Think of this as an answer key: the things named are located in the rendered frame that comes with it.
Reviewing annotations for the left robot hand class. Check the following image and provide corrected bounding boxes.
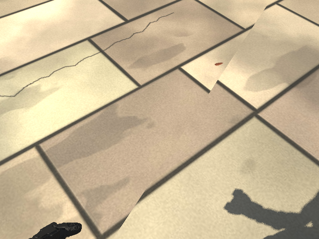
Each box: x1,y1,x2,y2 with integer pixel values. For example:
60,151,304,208
29,222,82,239

